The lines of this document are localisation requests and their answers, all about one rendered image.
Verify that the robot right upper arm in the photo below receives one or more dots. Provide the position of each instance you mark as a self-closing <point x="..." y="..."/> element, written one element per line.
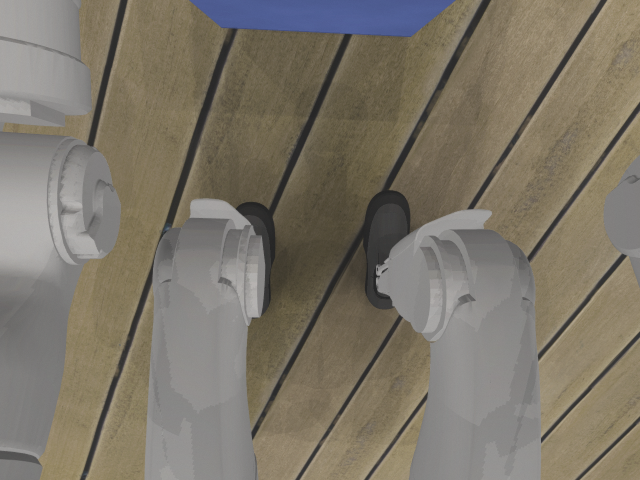
<point x="622" y="216"/>

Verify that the robot left shin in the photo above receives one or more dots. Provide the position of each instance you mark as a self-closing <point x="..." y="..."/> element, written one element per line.
<point x="199" y="208"/>

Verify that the robot left forearm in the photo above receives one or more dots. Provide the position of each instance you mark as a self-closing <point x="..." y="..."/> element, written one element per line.
<point x="42" y="77"/>

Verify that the carton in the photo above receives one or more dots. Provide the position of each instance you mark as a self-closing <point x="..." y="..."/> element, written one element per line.
<point x="401" y="18"/>

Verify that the robot left upper arm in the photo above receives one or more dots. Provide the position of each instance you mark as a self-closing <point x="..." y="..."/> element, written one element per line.
<point x="58" y="210"/>

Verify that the robot shin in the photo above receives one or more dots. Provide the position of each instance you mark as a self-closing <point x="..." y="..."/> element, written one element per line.
<point x="199" y="208"/>
<point x="391" y="282"/>

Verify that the robot right shin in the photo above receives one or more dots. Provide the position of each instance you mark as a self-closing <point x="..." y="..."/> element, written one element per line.
<point x="391" y="282"/>

